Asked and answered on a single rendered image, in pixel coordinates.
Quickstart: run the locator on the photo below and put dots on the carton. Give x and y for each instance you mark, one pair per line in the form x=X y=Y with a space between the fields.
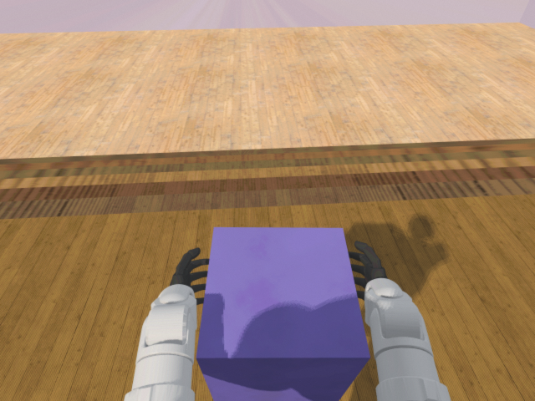
x=281 y=319

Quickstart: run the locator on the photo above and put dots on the robot left forearm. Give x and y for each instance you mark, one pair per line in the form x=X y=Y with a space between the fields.
x=163 y=367

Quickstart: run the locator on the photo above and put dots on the right robot hand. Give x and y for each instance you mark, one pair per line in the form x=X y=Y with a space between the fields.
x=372 y=268

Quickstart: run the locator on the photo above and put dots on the left robot hand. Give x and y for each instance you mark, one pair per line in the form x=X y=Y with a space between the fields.
x=183 y=273

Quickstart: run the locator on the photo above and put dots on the robot right forearm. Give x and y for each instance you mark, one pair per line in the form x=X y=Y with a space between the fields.
x=402 y=349

